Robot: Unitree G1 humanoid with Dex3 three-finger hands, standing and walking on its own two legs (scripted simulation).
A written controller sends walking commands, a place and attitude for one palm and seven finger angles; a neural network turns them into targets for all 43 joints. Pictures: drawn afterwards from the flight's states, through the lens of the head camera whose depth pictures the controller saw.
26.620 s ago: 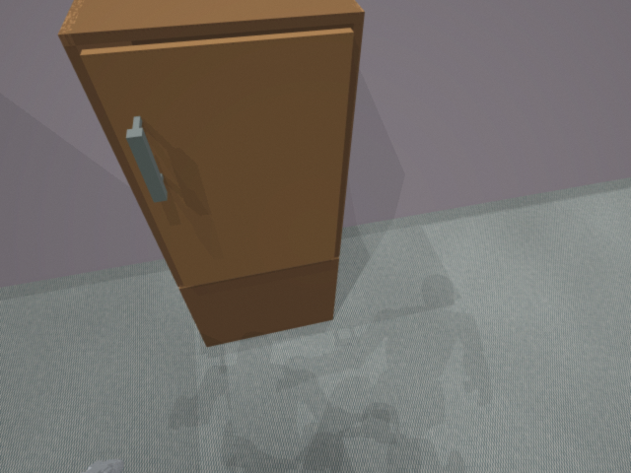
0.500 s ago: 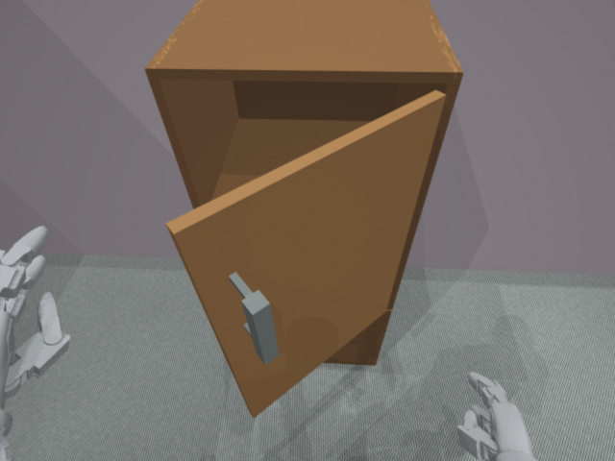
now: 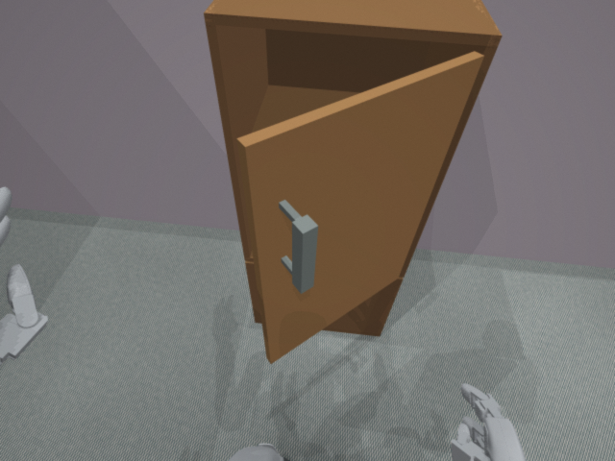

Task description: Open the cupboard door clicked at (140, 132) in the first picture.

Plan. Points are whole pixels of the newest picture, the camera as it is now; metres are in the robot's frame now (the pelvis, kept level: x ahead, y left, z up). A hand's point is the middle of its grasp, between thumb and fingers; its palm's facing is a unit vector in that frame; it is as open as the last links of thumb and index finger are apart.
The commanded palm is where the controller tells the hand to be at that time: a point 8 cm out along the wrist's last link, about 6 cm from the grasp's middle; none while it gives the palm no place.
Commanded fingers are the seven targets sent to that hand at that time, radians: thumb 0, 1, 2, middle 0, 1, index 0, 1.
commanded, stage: step back with the hand held close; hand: left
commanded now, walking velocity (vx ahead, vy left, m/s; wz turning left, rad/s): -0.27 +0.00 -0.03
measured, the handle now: (295, 247) +0.38 +0.05 +0.07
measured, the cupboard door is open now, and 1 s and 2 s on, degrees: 42 42 42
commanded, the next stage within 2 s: stop stepping back and stand still in 0.32 s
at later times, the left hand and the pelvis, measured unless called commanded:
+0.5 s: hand out of the picture +0.10 +0.26 +0.19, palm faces +0.33 -0.85 -0.42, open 7.4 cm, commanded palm +0.06 +0.31 +0.19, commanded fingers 0.00 0.90 0.90 -0.20 -0.30 -0.20 -0.30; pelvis -0.12 +0.03 +0.01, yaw -6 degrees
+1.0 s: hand out of the picture -0.01 +0.31 +0.18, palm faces +0.42 -0.84 -0.35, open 7.4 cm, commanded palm -0.07 +0.35 +0.19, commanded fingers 0.00 0.90 0.90 -0.20 -0.30 -0.20 -0.30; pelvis -0.23 +0.06 +0.01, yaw -5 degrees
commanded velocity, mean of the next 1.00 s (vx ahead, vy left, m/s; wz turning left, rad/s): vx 0.00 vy -0.02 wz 0.00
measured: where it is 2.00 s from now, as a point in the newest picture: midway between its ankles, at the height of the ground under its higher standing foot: outside the picture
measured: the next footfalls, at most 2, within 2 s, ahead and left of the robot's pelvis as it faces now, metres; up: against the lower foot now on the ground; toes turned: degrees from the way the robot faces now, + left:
right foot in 0.38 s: -0.20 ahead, -0.06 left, +0.00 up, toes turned +4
left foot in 0.54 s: +0.00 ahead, +0.10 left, +0.00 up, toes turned -5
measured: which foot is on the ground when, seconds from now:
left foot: down 0.00-0.36, up 0.38-0.52, down 0.54-0.74, up 0.76-0.98, down 1.00-1.00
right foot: down 0.00-0.10, up 0.12-0.36, down 0.38-1.00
